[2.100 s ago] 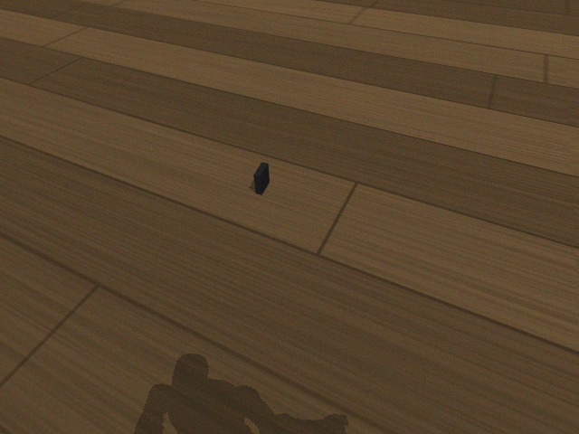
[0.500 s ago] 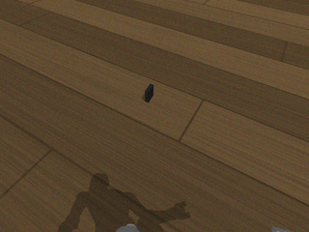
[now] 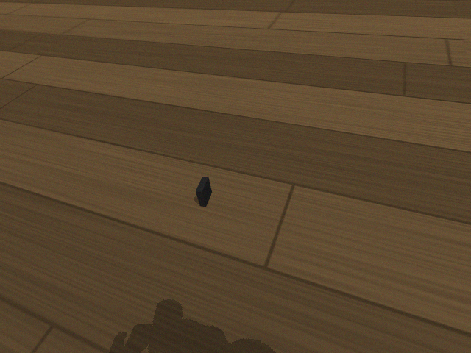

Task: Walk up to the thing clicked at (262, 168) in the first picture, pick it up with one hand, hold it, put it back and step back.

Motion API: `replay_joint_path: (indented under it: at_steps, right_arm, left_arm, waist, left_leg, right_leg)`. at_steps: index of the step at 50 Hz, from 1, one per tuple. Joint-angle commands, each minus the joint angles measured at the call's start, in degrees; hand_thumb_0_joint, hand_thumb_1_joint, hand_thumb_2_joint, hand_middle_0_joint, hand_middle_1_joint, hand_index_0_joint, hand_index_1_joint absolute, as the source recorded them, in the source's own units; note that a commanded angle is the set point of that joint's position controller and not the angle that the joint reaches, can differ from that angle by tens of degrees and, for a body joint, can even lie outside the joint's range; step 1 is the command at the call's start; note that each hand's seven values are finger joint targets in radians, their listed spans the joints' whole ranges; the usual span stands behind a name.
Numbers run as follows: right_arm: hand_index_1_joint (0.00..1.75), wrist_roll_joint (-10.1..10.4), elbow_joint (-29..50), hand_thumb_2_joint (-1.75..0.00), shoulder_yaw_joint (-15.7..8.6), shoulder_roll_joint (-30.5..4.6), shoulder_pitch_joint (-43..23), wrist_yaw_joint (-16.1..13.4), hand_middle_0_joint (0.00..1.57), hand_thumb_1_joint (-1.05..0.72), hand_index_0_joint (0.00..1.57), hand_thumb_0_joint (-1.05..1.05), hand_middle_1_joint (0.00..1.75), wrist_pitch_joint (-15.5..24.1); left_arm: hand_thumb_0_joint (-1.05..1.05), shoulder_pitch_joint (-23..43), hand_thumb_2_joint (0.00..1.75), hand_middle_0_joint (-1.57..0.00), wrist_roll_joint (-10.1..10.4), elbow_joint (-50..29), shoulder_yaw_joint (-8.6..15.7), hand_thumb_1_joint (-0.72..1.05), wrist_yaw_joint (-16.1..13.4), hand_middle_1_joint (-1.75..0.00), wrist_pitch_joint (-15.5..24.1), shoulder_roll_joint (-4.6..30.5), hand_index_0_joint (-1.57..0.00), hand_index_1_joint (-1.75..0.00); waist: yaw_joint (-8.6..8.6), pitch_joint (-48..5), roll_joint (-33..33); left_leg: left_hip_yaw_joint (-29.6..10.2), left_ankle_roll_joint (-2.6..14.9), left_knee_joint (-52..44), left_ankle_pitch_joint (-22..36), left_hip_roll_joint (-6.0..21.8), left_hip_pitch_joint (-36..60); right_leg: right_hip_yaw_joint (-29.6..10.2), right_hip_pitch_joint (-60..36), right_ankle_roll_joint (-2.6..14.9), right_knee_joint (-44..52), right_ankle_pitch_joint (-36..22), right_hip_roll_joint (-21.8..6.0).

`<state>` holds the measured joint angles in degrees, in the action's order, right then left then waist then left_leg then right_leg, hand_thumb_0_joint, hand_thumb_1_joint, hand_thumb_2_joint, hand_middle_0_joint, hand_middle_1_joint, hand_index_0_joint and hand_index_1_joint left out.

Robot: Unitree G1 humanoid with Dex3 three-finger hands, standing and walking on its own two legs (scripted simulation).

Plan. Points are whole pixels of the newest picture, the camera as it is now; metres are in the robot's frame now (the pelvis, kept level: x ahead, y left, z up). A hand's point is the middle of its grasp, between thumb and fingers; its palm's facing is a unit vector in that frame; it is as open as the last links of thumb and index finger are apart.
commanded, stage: walk up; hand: left
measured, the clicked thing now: (204, 191) +1.06 +0.25 -0.69
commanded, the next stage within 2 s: none
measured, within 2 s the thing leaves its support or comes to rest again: neither
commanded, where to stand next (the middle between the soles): +0.73 +0.02 m, yaw +2 degrees
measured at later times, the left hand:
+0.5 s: hand (115, 324) +0.25 +0.29 -0.16, palm faces +0.01 -0.94 -0.34, open 7.4 cm
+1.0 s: hand (149, 217) +0.48 +0.25 -0.11, palm faces +0.01 -0.91 -0.42, open 7.4 cm
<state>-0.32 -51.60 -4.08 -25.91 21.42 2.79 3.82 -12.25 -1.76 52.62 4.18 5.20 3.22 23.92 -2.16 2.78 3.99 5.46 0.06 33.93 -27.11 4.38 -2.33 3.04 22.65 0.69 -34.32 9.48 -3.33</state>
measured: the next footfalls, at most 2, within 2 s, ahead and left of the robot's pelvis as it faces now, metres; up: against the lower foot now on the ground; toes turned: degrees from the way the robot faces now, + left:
left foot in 0.42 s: +0.34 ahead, +0.13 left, +0.00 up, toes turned +7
right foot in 0.90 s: +0.52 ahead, -0.15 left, +0.00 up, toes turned -3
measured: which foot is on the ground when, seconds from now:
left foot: down 0.00-0.00, up 0.02-0.40, down 0.42-0.92, up 0.94-1.00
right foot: down 0.00-0.44, up 0.46-0.88, down 0.90-1.00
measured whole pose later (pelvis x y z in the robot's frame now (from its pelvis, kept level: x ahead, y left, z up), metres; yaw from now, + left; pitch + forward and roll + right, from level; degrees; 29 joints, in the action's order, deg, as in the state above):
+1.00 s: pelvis +0.41 -0.03 +0.00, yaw +2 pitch -3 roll +2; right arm -0.1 -50.4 -2.1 -24.8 19.6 1.9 2.3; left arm -15.0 -0.7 49.2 3.1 3.2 5.0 22.4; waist 0.2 4.4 3.1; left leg 0.8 1.8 58.9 -27.5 1.3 -16.4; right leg 3.2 19.5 1.1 -36.9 14.1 -3.6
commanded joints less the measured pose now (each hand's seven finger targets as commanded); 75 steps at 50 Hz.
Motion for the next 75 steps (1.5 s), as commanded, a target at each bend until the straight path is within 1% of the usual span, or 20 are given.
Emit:
replay_joint_path:
  at_steps: [1,7,16,20,21,22,23,29,39,44,46,47,53,60,64,67,68,70,71,75]
  right_arm:
    - [0.30,0.4,6.8,-0.90,-1.7,-10.5,-0.6,-1.2,0.20,-0.90,0.20,0.00,0.30,1.4]
    - [0.30,0.9,3.9,-0.90,-1.8,-8.5,0.2,-0.2,0.20,-0.90,0.20,0.00,0.30,0.4]
    - [0.30,-0.4,6.8,-0.90,-2.4,-6.8,-9.2,1.6,0.20,-0.90,0.20,0.00,0.30,0.7]
    - [0.30,-1.2,3.4,-0.90,-4.1,-9.3,0.2,0.8,0.20,-0.90,0.20,0.00,0.30,1.5]
    - [0.30,-2.0,1.9,-0.90,-5.3,-12.8,6.7,0.2,0.20,-0.90,0.20,0.00,0.30,1.9]
    - [0.30,-2.4,3.3,-0.90,-6.3,-16.8,8.4,-0.6,0.20,-0.90,0.20,0.00,0.30,2.1]
    - [0.30,-0.6,5.4,-0.90,-6.3,-18.0,5.7,-0.8,0.20,-0.90,0.20,0.00,0.30,2.1]
    - [0.30,1.0,6.4,-0.90,-3.1,-11.3,-1.9,-1.5,0.20,-0.90,0.20,0.00,0.30,2.8]
    - [0.30,0.2,7.8,-0.90,-3.4,-13.1,-2.8,-0.8,0.20,-0.90,0.20,0.00,0.30,2.6]
    - [0.30,0.0,8.9,-0.90,-2.0,-9.9,-3.1,-0.9,0.20,-0.90,0.20,0.00,0.30,1.5]
    - [0.30,0.3,9.5,-0.90,0.1,-4.2,1.6,-0.8,0.20,-0.90,0.20,0.00,0.30,1.3]
    - [0.30,0.0,8.3,-0.90,-1.4,-10.2,-0.9,-1.5,0.20,-0.90,0.20,0.00,0.30,0.7]
    - [0.30,0.7,4.1,-0.90,-1.8,-8.6,1.4,-0.5,0.20,-0.90,0.20,0.00,0.30,-0.5]
    - [0.30,-0.8,6.3,-0.90,-2.5,-7.8,-6.6,1.2,0.20,-0.90,0.20,0.00,0.30,-0.8]
    - [0.30,-0.9,6.5,-0.90,-2.5,-7.2,-8.5,1.4,0.20,-0.90,0.20,0.00,0.30,0.5]
    - [0.30,-1.0,3.9,-0.90,-3.4,-8.8,-1.0,0.6,0.20,-0.90,0.20,0.00,0.30,1.2]
    - [0.30,-1.2,2.4,-0.90,-4.4,-11.8,4.5,-0.1,0.20,-0.90,0.20,0.00,0.30,1.6]
    - [0.30,-0.3,5.2,-0.90,-5.6,-18.0,4.5,-1.0,0.20,-0.90,0.20,0.00,0.30,1.9]
    - [0.30,0.6,5.0,-0.90,-5.8,-17.6,3.4,-0.9,0.20,-0.90,0.20,0.00,0.30,1.6]
    - [0.30,0.7,6.3,-0.90,-2.9,-11.6,-0.7,-1.6,0.20,-0.90,0.20,0.00,0.30,2.2]
  left_arm:
    - [0.00,-13.5,0.90,-0.20,1.5,-2.2,5.7,0.90,-2.5,-0.30,2.8,20.9,-0.20,-0.30]
    - [0.00,-3.8,0.90,-0.20,2.3,-5.9,3.1,0.90,-3.7,-0.30,2.9,14.0,-0.20,-0.30]
    - [0.00,-3.7,0.90,-0.20,1.2,-8.8,3.4,0.90,-3.2,-0.30,3.1,14.9,-0.20,-0.30]
    - [0.00,-4.0,0.90,-0.20,1.3,-9.0,2.4,0.90,-3.4,-0.30,2.2,13.7,-0.20,-0.30]
    - [0.00,-7.2,0.90,-0.20,1.4,-9.2,1.1,0.90,-3.5,-0.30,2.0,10.3,-0.20,-0.30]
    - [0.00,-10.3,0.90,-0.20,1.9,-9.4,0.0,0.90,-3.3,-0.30,1.8,5.6,-0.20,-0.30]
    - [0.00,-10.5,0.90,-0.20,2.2,-8.7,1.3,0.90,-4.1,-0.30,1.1,11.6,-0.20,-0.30]
    - [0.00,-10.3,0.90,-0.20,2.3,-4.7,1.4,0.90,-3.2,-0.30,0.3,11.8,-0.20,-0.30]
    - [0.00,-0.7,0.90,-0.20,1.1,-7.1,1.9,0.90,-0.8,-0.30,0.8,9.9,-0.20,-0.30]
    - [0.00,-10.7,0.90,-0.20,0.8,-3.2,3.7,0.90,-2.0,-0.30,2.1,12.9,-0.20,-0.30]
    - [0.00,-15.2,0.90,-0.20,0.6,-4.2,5.4,0.90,-3.3,-0.30,3.3,19.5,-0.20,-0.30]
    - [0.00,-14.0,0.90,-0.20,1.4,-4.1,5.2,0.90,-3.3,-0.30,2.9,20.4,-0.20,-0.30]
    - [0.00,-6.2,0.90,-0.20,2.2,-6.7,2.9,0.90,-4.1,-0.30,3.0,14.4,-0.20,-0.30]
    - [0.00,-6.5,0.90,-0.20,1.1,-8.9,3.6,0.90,-3.7,-0.30,3.2,15.4,-0.20,-0.30]
    - [0.00,-7.5,0.90,-0.20,1.3,-8.8,3.3,0.90,-3.6,-0.30,2.8,15.5,-0.20,-0.30]
    - [0.00,-6.8,0.90,-0.20,1.3,-9.3,2.3,0.90,-3.6,-0.30,2.0,14.0,-0.20,-0.30]
    - [0.00,-9.1,0.90,-0.20,1.3,-9.5,1.2,0.90,-3.5,-0.30,1.8,10.9,-0.20,-0.30]
    - [0.00,-12.1,0.90,-0.20,1.8,-8.4,1.1,0.90,-4.3,-0.30,0.9,10.7,-0.20,-0.30]
    - [0.00,-9.6,0.90,-0.20,1.2,-7.9,1.6,0.90,-4.7,-0.30,0.5,13.9,-0.20,-0.30]
    - [0.00,-10.9,0.90,-0.20,2.3,-5.5,1.3,0.90,-3.9,-0.30,0.3,11.5,-0.20,-0.30]
  waist:
    - [8.98,-8.9,-19.4]
    - [2.82,-0.4,-13.6]
    - [4.54,1.1,-11.3]
    - [-1.25,-5.5,-2.8]
    - [-4.00,-9.1,6.7]
    - [-3.43,-10.5,18.2]
    - [-2.86,-10.9,9.1]
    - [1.95,-0.7,2.4]
    - [0.41,2.8,3.4]
    - [6.14,-3.6,-6.7]
    - [6.75,-6.3,-23.1]
    - [7.66,-3.4,-17.6]
    - [2.70,-0.3,-14.0]
    - [4.38,3.3,-12.5]
    - [4.58,0.1,-10.7]
    - [-0.20,-3.8,-5.0]
    - [-2.36,-7.4,4.6]
    - [-1.94,-7.6,9.4]
    - [-1.74,-4.2,6.8]
    - [1.86,0.6,3.4]
  left_leg:
    - [-3.8,2.20,33.5,-3.3,-5.1,-36.3]
    - [-9.4,1.86,28.1,9.8,-1.7,-27.1]
    - [-4.1,0.41,1.6,20.6,0.7,-22.3]
    - [-0.3,3.38,-4.0,18.7,-3.7,-2.1]
    - [-6.5,5.98,-5.9,11.1,-0.2,7.6]
    - [-29.4,9.97,-9.6,4.9,13.0,14.8]
    - [-46.6,15.32,-18.4,-3.3,20.3,12.5]
    - [-15.1,10.03,-17.6,27.8,11.0,-7.0]
    - [-9.0,11.70,-18.9,13.4,9.3,-10.0]
    - [-5.9,8.22,1.6,16.0,5.8,-17.5]
    - [-1.9,2.82,28.6,-2.2,-5.7,-33.5]
    - [-5.4,2.45,33.0,-3.5,-4.2,-36.2]
    - [-8.7,1.61,26.6,9.4,-1.3,-26.9]
    - [-6.6,-0.55,8.7,14.7,1.7,-28.2]
    - [-3.7,0.52,0.0,16.1,0.2,-19.7]
    - [-0.6,2.06,-4.8,15.7,-3.4,-4.5]
    - [-6.6,3.97,-9.2,8.1,-0.3,3.6]
    - [-42.8,14.21,-19.1,-0.4,20.3,8.9]
    - [-42.6,16.57,-18.1,2.3,21.6,5.4]
    - [-16.6,10.84,-15.3,30.2,11.4,-4.7]
  right_leg:
    - [-38.9,-36.1,14.38,17.2,7.3,-21.1]
    - [-10.0,-14.9,10.78,17.6,-10.8,-10.5]
    - [-3.8,-13.8,10.53,16.4,-7.1,-11.7]
    - [0.4,-8.5,7.64,-1.4,-10.4,-7.5]
    - [2.5,-0.8,5.77,-16.7,-7.2,-4.2]
    - [1.7,13.0,2.88,-29.6,19.2,3.6]
    - [-3.7,15.8,3.18,-34.8,23.5,5.0]
    - [-7.9,6.8,1.23,-29.2,9.2,-1.0]
    - [-1.4,2.0,0.09,-1.9,-0.9,-2.4]
    - [-0.5,-20.3,1.71,4.5,3.6,1.4]
    - [-32.9,-29.8,8.73,17.6,14.9,-18.2]
    - [-39.8,-26.3,14.12,19.9,15.0,-22.0]
    - [-12.1,-13.1,9.95,17.9,-5.8,-10.6]
    - [-8.9,-11.1,12.19,22.0,12.1,-12.6]
    - [-6.6,-11.8,10.95,15.4,2.9,-12.2]
    - [-2.8,-6.3,8.11,2.5,-2.5,-9.1]
    - [0.7,-1.7,6.25,-12.3,-2.8,-5.1]
    - [-1.3,16.3,2.13,-30.6,22.7,3.9]
    - [-5.2,16.8,2.54,-33.4,22.7,0.5]
    - [-7.3,9.4,1.88,-27.9,11.9,-1.6]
